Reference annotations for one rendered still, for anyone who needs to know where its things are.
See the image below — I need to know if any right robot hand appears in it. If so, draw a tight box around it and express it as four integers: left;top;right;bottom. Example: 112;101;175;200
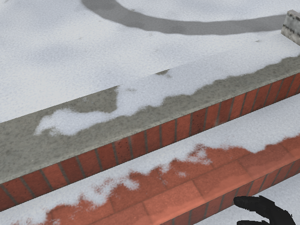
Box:
233;195;296;225

